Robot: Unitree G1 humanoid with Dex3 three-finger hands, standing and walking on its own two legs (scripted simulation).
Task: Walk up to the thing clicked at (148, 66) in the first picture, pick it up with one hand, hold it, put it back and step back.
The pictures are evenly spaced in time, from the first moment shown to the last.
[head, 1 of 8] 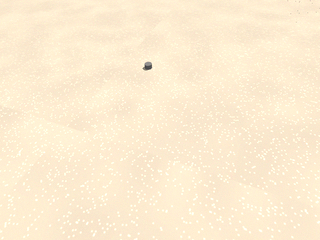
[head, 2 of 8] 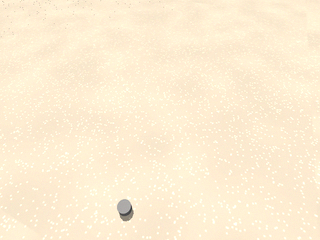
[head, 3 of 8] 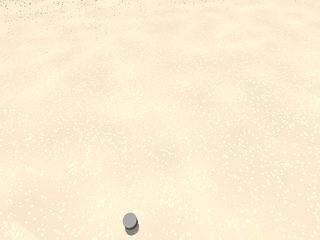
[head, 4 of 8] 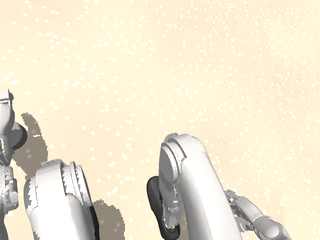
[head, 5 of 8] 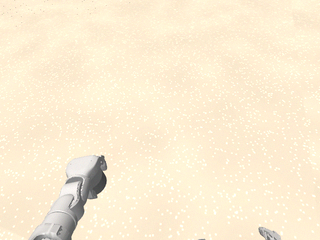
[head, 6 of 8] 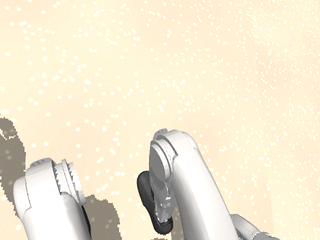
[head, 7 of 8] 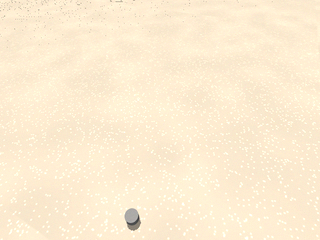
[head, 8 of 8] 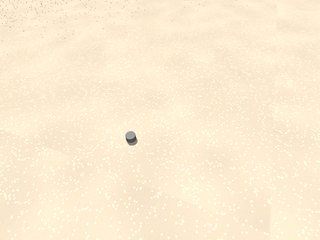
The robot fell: no
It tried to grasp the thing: yes
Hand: left
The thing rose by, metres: 0.68
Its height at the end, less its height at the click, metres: +0.00
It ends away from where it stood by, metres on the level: 0.02
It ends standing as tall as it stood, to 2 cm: yes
